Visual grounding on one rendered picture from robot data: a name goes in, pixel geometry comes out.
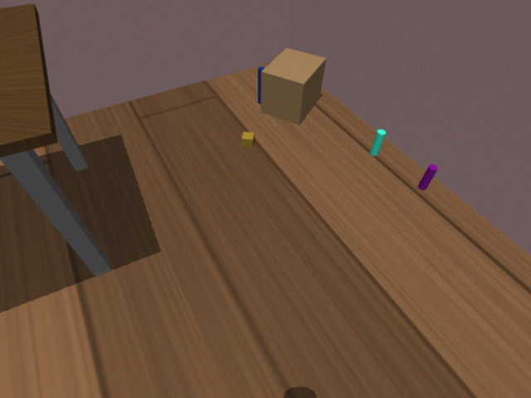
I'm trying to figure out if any table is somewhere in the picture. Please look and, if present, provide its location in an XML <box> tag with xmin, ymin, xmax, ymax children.
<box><xmin>0</xmin><ymin>4</ymin><xmax>111</xmax><ymax>277</ymax></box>

